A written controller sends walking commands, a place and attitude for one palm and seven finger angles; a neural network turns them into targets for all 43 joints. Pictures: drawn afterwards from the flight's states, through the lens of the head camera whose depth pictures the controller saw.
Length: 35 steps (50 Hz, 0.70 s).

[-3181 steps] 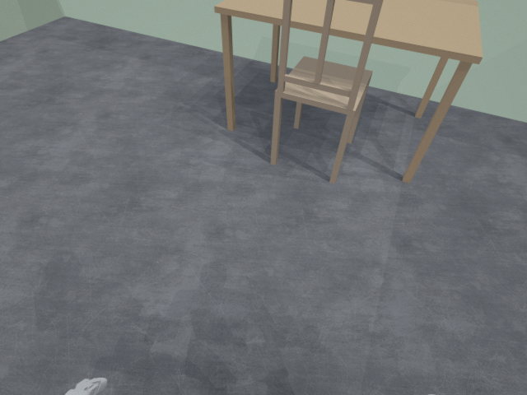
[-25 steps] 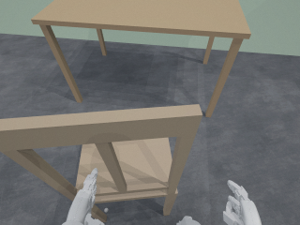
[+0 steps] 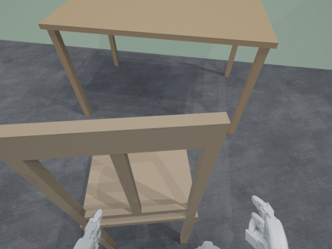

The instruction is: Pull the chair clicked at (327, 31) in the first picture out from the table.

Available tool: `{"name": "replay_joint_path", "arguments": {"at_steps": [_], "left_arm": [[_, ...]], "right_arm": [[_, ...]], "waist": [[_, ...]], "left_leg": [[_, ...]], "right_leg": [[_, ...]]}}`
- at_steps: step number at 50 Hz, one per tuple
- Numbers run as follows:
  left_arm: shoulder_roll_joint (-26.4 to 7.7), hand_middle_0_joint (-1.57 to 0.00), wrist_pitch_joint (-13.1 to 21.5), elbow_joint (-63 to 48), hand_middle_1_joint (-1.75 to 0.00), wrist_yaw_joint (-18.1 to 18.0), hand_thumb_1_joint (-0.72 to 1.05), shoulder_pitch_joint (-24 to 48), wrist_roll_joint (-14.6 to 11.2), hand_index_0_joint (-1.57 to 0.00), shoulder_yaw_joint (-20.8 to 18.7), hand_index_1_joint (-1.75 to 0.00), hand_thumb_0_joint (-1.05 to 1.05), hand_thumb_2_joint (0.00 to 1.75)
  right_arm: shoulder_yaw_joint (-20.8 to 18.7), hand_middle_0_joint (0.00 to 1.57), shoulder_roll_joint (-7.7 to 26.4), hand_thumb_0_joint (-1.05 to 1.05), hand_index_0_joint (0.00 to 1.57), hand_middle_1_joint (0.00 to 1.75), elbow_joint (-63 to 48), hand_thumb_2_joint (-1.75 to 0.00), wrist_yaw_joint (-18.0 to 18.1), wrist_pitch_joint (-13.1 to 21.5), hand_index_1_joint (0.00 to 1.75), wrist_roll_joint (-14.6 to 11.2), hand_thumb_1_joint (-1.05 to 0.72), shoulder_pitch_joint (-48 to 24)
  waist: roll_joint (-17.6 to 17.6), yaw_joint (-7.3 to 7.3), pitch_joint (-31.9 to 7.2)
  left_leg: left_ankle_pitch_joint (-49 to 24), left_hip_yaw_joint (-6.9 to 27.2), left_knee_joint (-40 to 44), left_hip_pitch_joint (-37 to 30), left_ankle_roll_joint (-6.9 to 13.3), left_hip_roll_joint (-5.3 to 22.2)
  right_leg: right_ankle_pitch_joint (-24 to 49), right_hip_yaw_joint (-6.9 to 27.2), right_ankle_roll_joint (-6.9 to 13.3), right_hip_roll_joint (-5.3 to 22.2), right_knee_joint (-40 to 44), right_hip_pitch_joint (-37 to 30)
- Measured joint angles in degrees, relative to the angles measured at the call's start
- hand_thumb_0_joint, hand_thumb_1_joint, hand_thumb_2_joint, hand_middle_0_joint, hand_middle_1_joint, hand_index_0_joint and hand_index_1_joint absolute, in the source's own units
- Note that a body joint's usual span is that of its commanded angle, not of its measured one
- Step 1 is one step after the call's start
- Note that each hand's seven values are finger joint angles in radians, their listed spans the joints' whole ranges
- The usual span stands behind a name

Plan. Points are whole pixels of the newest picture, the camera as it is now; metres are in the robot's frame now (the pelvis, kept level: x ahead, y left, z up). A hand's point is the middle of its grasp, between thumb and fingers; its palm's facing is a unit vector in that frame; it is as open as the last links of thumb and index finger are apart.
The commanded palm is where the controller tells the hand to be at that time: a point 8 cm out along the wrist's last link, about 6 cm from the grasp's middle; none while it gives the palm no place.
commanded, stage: draw the hand back to the body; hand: left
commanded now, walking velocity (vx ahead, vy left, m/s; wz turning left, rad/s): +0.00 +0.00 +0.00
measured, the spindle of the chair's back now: (129, 187) +0.27 +0.10 +0.01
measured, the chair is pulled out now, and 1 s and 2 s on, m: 0.62 0.62 0.61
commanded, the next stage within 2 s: step back with the hand held close in 1.58 s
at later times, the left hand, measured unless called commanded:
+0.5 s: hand (78, 240) +0.14 +0.16 +0.09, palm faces +0.04 -0.99 -0.12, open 17.4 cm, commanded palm +0.11 +0.22 +0.11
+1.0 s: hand (44, 219) +0.16 +0.20 +0.14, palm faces +0.25 -0.85 -0.47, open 11.8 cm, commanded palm +0.13 +0.26 +0.20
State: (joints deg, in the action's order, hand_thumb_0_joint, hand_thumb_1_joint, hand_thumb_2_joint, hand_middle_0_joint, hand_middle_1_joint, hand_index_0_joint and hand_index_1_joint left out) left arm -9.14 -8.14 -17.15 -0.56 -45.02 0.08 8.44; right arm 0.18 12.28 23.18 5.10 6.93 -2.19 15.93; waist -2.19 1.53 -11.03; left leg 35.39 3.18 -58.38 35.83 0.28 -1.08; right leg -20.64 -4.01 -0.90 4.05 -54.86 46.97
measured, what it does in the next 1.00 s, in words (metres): stands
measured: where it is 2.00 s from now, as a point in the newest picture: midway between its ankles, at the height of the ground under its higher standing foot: outside the picture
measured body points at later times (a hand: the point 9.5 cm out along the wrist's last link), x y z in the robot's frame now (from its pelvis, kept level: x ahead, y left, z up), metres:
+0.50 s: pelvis -0.01 -0.01 -0.01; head +0.01 -0.03 +0.44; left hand +0.13 +0.21 +0.10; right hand +0.18 -0.24 -0.08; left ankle -0.07 +0.12 -0.67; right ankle +0.06 -0.14 -0.67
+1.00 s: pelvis +0.00 -0.03 +0.05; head -0.01 -0.06 +0.50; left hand +0.14 +0.24 +0.17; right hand +0.18 -0.25 -0.03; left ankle -0.07 +0.12 -0.67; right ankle +0.06 -0.14 -0.67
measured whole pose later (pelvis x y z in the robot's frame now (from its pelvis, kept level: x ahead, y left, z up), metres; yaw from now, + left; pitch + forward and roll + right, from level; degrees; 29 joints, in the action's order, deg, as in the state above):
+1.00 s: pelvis +0.00 -0.03 +0.05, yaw +0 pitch -3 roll +0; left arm -21.5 -1.3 -22.6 -8.1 -38.7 -3.1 -8.0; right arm 1.0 12.6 34.2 7.1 11.9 -2.1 13.6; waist -5.5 -2.0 -0.2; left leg 25.6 3.2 -34.7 6.6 -1.8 1.4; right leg -13.9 -5.0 1.0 1.4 -35.3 18.9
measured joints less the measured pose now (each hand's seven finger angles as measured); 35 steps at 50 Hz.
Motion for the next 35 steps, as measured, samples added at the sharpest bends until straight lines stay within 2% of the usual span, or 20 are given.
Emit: {"name": "replay_joint_path", "arguments": {"at_steps": [1, 2, 4, 7, 12, 14, 16, 18, 20, 23, 26, 28, 30, 32, 35], "left_arm": [[-0.1, 0.0, 0.2, -0.4, 0.0, 0.2, -0.53, -0.8, 0.1, -0.01, 0.1, 0.0, -0.01, 0.2], [0.1, 0.0, 1.4, -0.8, 0.0, 0.3, -0.53, -1.6, -1.4, -0.01, -0.1, 0.0, -0.01, 0.2], [0.6, 0.0, 5.7, -2.0, 0.0, 0.6, -0.54, -2.9, -3.9, -0.01, -0.7, 0.0, -0.01, 0.2], [0.6, 0.0, 11.6, -4.5, 0.0, 0.6, -0.54, -2.9, -6.1, -0.01, -2.0, 0.0, -0.01, 0.2], [0.7, 0.0, 22.3, -6.9, 0.0, 1.7, -0.54, -0.8, -7.7, 0.0, -5.0, 0.0, -0.01, 0.2], [0.6, 0.0, 26.6, -6.8, 0.0, 3.3, -0.54, 0.1, -8.2, 0.0, -5.9, 0.0, -0.01, 0.2], [-0.1, 0.0, 29.1, -6.3, 0.0, 5.5, -0.54, 1.0, -8.5, 0.0, -6.8, 0.0, -0.01, 0.2], [-1.3, 0.0, 28.4, -6.0, 0.0, 7.5, -0.54, 1.6, -9.0, 0.0, -7.8, 0.0, -0.01, 0.2], [-2.8, 0.0, 25.9, -6.2, 0.0, 8.6, -0.54, 1.4, -10.1, 0.0, -9.2, 0.0, -0.01, 0.2], [-4.4, -0.01, 22.6, -7.2, 0.0, 8.6, -0.54, 0.6, -12.6, -0.01, -11.9, 0.0, -0.01, 0.2], [-4.9, -0.01, 22.1, -8.4, -0.01, 7.9, -0.51, 0.5, -14.9, -0.01, -14.8, -0.01, -0.01, 0.21], [-6.6, -0.02, 19.1, -9.6, -0.02, 3.8, -0.48, 1.2, -10.7, -0.02, -15.4, -0.01, -0.01, 0.23], [-7.7, -0.07, 15.4, -10.3, -0.05, -0.1, -0.43, 1.1, -7.3, -0.02, -13.7, -0.02, -0.01, 0.25], [-7.3, -0.1, 13.0, -10.1, -0.07, -3.2, -0.38, 1.0, -5.4, -0.03, -12.5, -0.03, -0.01, 0.28], [-7.7, -0.15, 10.5, -9.2, -0.1, -5.7, -0.29, 1.7, -4.0, -0.04, -11.7, -0.05, -0.01, 0.32]], "right_arm": [[-0.1, 0.2, -0.1, 0.01, 0.2, 0.3, -0.1, -0.9, 0.1, 0.0, 0.3, 0.0, -0.9, 0.0], [-0.2, 0.2, -0.1, 0.01, 0.2, 0.3, -0.2, -0.9, 0.1, 0.3, 0.3, -0.1, -0.9, -0.1], [-0.6, 0.2, -0.3, 0.01, 0.2, 0.3, 0.1, -0.9, 0.1, 1.6, 0.3, -0.2, -0.9, -0.2], [-0.9, 0.2, -0.4, 0.01, 0.2, 0.3, 1.1, -0.9, 0.0, 3.0, 0.3, -0.3, -0.9, -0.4], [-1.2, 0.2, -1.1, 0.01, 0.2, 0.3, 3.3, -0.9, -1.5, 4.0, 0.3, -0.5, -0.9, -1.5], [-1.4, 0.2, -1.5, 0.01, 0.2, 0.3, 4.0, -0.9, -2.3, 4.0, 0.3, -0.6, -0.9, -2.2], [-1.4, 0.2, -1.8, 0.01, 0.2, 0.3, 4.5, -0.9, -2.8, 3.5, 0.3, -0.8, -0.9, -2.9], [-1.3, 0.2, -1.9, 0.01, 0.2, 0.3, 4.4, -0.9, -2.8, 2.5, 0.3, -1.3, -0.9, -3.2], [-1.1, 0.2, -1.8, 0.01, 0.2, 0.3, 4.1, -0.9, -2.4, 1.5, 0.3, -1.8, -0.9, -3.1], [-0.8, 0.2, -1.6, 0.01, 0.2, 0.3, 3.8, -0.9, -1.2, 1.3, 0.3, -2.5, -0.9, -2.5], [-0.6, 0.2, -1.1, 0.01, 0.2, 0.3, 4.2, -0.9, -0.3, 2.6, 0.3, -3.0, -0.9, -1.7], [-0.8, 0.2, -0.9, 0.01, 0.2, 0.3, 4.2, -0.9, 0.6, 2.2, 0.3, -2.2, -0.9, -1.0], [-0.6, 0.2, -0.7, 0.01, 0.2, 0.3, 4.2, -0.9, 1.2, 1.5, 0.3, -1.7, -0.9, -0.7], [-0.5, 0.2, -0.7, 0.01, 0.2, 0.3, 4.3, -0.9, 1.7, 0.7, 0.3, -1.4, -0.9, -0.8], [-0.3, 0.2, -0.6, 0.01, 0.2, 0.3, 4.7, -0.9, 2.4, 0.1, 0.3, -1.0, -0.9, -0.8]], "waist": [[0.0, -0.06, -0.1], [0.0, -0.08, -0.1], [0.2, -0.39, -0.2], [0.3, -1.14, 0.1], [0.1, -1.68, -0.1], [0.1, -1.66, -0.1], [0.2, -1.77, 0.3], [0.1, -1.9, 0.9], [-0.2, -1.97, 1.4], [-1.0, -1.95, 1.9], [-1.5, -2.08, 1.8], [-1.5, -2.76, 2.2], [-1.7, -2.45, 2.6], [-2.1, -2.05, 3.2], [-2.2, -2.05, 4.5]], "left_leg": [[0.1, 0.0, -0.3, 0.2, 0.0, 0.0], [0.3, 0.1, -0.7, 0.6, 0.0, 0.0], [0.7, 0.2, -1.9, 1.7, -0.1, 0.1], [1.3, 0.4, -3.5, 2.9, -0.3, 0.1], [2.0, 0.5, -5.6, 4.4, -0.6, 0.1], [2.2, 0.2, -6.5, 5.3, -0.6, 0.1], [2.5, 0.0, -7.2, 5.8, -0.6, 0.2], [2.5, -0.2, -7.3, 5.5, -0.7, 0.3], [2.2, -0.2, -6.6, 4.5, -0.8, 0.4], [1.4, 0.1, -4.6, 2.1, -0.8, 0.6], [0.4, 0.6, -2.3, -0.2, -1.0, 0.8], [-0.4, 0.6, 0.0, -3.0, -1.1, 0.9], [-1.4, 0.7, 2.8, -6.2, -1.2, 0.8], [-2.4, 0.5, 5.5, -9.4, -1.1, 0.9], [-3.8, 0.1, 9.3, -13.9, -1.1, 1.2]], "right_leg": [[-0.1, 0.0, 0.0, 0.0, -0.2, 0.2], [-0.2, -0.1, 0.0, 0.0, -0.6, 0.6], [-0.5, -0.2, 0.1, 0.0, -1.5, 1.6], [-0.9, -0.4, 0.2, 0.0, -2.8, 2.6], [-1.3, -0.4, 0.4, 0.0, -4.7, 4.2], [-1.5, -0.1, 0.5, 0.0, -5.7, 5.3], [-1.6, 0.2, 0.6, -0.2, -6.5, 6.1], [-1.5, 0.4, 0.6, -0.3, -6.7, 5.9], [-1.3, 0.3, 0.6, -0.4, -6.1, 4.8], [-0.8, -0.1, 0.8, -0.5, -4.1, 2.2], [-0.1, -0.7, 0.8, -0.7, -1.7, -0.5], [0.4, -0.7, 0.9, -0.8, 0.2, -3.2], [1.0, -0.8, 0.9, -0.7, 2.5, -6.4], [1.6, -0.7, 0.9, -0.8, 4.8, -9.4], [2.5, -0.5, 1.0, -1.2, 7.7, -13.6]]}}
